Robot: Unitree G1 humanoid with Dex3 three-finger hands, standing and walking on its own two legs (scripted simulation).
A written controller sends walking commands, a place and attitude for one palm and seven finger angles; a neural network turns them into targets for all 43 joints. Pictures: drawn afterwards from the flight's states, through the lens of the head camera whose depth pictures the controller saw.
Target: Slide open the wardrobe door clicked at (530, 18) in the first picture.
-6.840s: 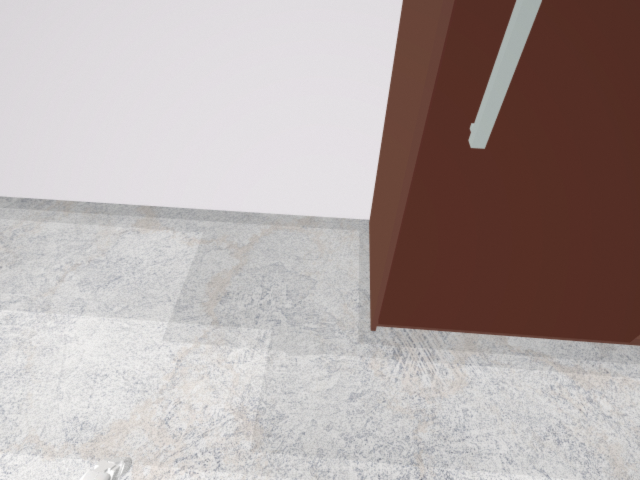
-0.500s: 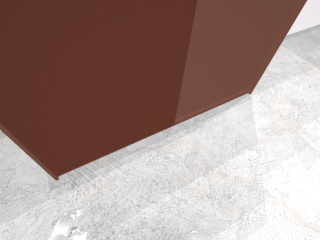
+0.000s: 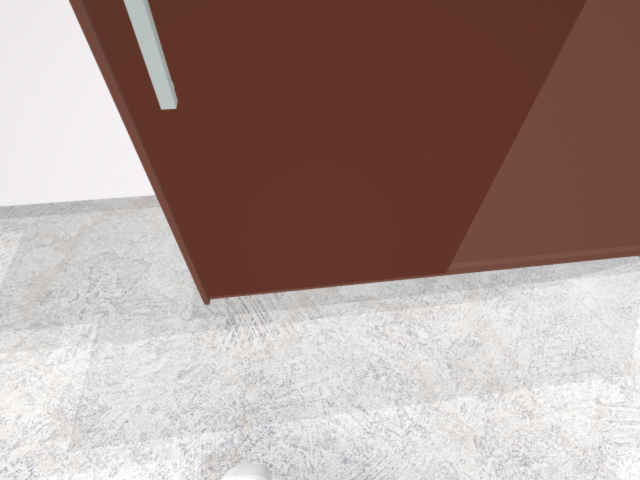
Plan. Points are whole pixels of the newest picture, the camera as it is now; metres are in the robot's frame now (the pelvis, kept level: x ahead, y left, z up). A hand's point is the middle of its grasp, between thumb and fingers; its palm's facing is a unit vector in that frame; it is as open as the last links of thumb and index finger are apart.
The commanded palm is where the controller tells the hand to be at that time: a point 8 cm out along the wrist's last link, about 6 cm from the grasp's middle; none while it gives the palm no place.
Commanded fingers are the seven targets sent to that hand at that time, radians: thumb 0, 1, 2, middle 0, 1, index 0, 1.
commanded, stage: turn to face it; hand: left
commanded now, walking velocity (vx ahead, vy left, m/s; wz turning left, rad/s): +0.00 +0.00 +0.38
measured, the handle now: (143, 12) +0.71 +0.33 +0.21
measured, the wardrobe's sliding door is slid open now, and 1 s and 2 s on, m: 0.00 0.00 0.00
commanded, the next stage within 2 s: take the last steps up to it in 0.36 s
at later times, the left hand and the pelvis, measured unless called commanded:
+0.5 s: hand out of the picture +0.03 +0.25 -0.16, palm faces +0.19 -0.96 -0.22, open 7.4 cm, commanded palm none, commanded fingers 0.00 0.90 0.90 -0.20 -0.30 -0.20 -0.30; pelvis -0.02 +0.04 +0.01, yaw +9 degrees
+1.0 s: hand out of the picture -0.09 +0.13 -0.14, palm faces +0.36 -0.92 -0.18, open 7.3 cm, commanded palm none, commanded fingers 0.00 0.90 0.90 -0.20 -0.30 -0.20 -0.30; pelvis +0.05 +0.02 +0.01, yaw +15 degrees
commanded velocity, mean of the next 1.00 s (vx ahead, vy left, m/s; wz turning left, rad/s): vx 0.17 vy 0.01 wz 0.17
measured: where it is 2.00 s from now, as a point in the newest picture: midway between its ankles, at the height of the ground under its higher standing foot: (278, 446)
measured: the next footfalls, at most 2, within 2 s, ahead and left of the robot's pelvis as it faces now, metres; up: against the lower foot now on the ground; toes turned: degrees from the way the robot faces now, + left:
left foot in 0.04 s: +0.04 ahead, +0.12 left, +0.00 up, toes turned +7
right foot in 0.68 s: +0.01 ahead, -0.09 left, +0.00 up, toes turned +7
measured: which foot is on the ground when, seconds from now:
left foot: up 0.00-0.02, down 0.04-0.68, up 0.70-1.00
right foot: down 0.00-0.06, up 0.08-0.66, down 0.68-1.00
